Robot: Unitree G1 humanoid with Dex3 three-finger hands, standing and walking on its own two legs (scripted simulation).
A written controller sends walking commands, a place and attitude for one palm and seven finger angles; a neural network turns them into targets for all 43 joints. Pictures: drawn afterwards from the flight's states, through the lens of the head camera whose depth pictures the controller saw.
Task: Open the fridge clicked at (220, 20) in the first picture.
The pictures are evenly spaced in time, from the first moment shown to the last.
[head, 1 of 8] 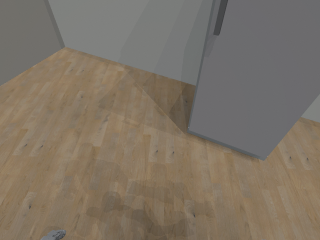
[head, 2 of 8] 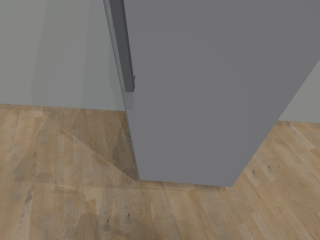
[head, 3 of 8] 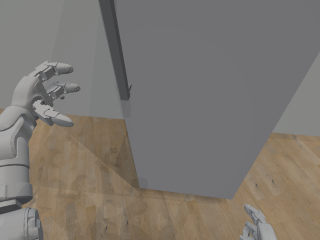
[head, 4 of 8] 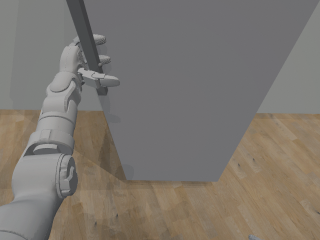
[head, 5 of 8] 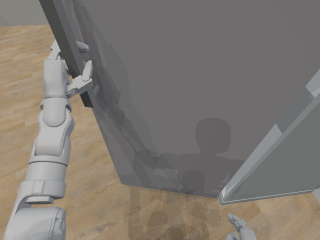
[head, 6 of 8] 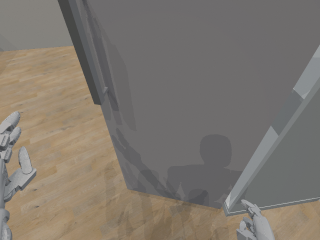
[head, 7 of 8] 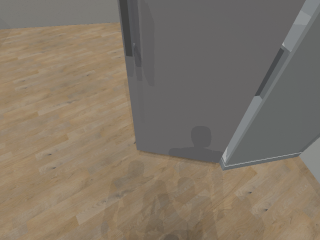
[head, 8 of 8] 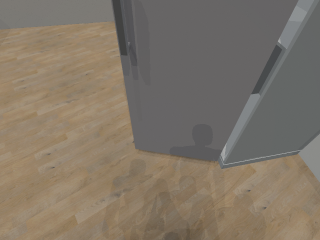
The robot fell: no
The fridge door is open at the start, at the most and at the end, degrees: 0 77 69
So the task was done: yes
